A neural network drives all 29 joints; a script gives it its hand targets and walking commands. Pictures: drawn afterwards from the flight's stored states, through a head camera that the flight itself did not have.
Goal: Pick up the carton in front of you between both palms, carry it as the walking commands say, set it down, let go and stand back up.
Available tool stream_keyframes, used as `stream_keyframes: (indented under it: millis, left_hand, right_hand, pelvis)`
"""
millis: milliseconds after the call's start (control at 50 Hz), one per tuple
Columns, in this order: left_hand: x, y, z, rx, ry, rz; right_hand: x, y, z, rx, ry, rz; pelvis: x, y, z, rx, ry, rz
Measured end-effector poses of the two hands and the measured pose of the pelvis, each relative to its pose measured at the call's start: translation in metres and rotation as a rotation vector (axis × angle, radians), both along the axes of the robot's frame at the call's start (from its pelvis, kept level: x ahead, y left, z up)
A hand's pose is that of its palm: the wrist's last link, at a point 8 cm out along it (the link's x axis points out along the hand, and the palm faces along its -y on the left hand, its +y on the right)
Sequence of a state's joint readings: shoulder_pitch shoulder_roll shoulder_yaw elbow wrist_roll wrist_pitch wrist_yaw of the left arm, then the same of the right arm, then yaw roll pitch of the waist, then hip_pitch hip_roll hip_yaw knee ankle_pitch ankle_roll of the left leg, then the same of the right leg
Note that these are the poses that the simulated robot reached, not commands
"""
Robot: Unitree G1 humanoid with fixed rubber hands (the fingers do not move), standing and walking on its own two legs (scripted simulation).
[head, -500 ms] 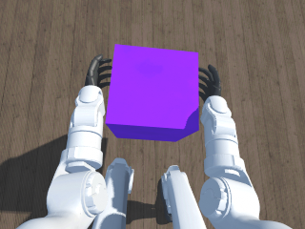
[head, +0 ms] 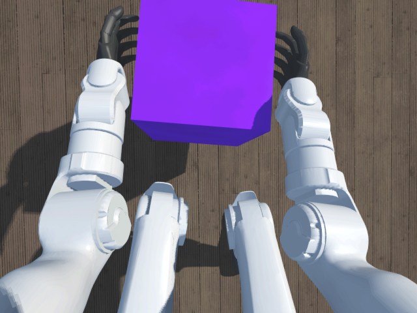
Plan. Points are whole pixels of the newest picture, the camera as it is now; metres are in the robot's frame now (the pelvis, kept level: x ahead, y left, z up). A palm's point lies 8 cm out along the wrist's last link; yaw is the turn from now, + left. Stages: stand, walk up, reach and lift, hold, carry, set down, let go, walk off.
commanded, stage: set down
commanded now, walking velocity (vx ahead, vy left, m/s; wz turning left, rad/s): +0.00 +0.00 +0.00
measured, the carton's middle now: (201, 87) +0.50 +0.05 -0.22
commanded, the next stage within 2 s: none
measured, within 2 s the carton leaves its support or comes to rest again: rests again in 1.48 s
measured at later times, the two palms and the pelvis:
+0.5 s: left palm (126, 68) +0.52 +0.21 -0.23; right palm (271, 84) +0.53 -0.09 -0.23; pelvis +0.00 +0.00 -0.07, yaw -2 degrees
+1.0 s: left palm (123, 71) +0.52 +0.21 -0.23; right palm (272, 84) +0.53 -0.10 -0.23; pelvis -0.01 +0.00 -0.08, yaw -2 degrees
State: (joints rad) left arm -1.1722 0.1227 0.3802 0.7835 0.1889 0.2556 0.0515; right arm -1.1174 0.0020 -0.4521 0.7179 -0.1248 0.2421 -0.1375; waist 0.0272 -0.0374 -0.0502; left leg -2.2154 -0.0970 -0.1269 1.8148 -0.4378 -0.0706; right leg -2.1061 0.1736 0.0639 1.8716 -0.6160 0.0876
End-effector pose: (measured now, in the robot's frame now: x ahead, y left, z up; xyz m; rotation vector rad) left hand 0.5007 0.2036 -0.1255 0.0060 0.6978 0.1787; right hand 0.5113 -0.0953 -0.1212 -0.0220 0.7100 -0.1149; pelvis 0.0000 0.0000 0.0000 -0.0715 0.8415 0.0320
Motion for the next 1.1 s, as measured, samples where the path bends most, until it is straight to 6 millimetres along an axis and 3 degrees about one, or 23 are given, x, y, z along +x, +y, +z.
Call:
stream_keyframes:
  millis: [240,360,640,1100]
  left_hand:
    - [0.013,0.005,-0.075,0.018,0.029,-0.017]
    - [0.019,0.003,-0.095,0.028,0.046,-0.024]
    - [0.013,0.006,-0.107,0.017,0.058,-0.016]
    - [0.019,0.008,-0.109,-0.015,0.054,-0.079]
  right_hand:
    - [0.012,0.004,-0.077,-0.001,0.026,0.005]
    - [0.014,0.002,-0.101,0.01,0.036,0.0]
    - [0.017,0.003,-0.111,0.012,0.036,0.033]
    - [0.022,0.001,-0.115,0.04,0.021,0.101]
  pelvis:
    - [-0.008,-0.001,-0.047,0.003,-0.055,-0.025]
    - [-0.005,0.003,-0.061,0.014,-0.09,-0.048]
    - [-0.004,-0.001,-0.074,0.032,-0.118,-0.066]
    - [-0.012,0.002,-0.081,0.035,-0.164,-0.061]
